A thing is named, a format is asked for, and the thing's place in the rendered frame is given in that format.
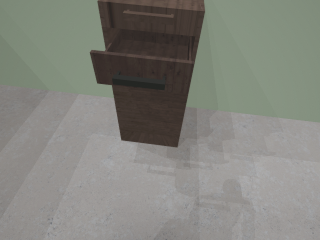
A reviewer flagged drawer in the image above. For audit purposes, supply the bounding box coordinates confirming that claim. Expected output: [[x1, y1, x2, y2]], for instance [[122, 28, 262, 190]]
[[90, 28, 194, 94]]

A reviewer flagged cabinet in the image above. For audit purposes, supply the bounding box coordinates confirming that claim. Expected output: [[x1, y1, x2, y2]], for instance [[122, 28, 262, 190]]
[[97, 0, 205, 148]]

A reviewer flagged handle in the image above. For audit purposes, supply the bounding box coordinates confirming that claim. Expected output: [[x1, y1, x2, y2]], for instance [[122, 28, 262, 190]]
[[122, 10, 174, 25], [112, 71, 166, 90]]

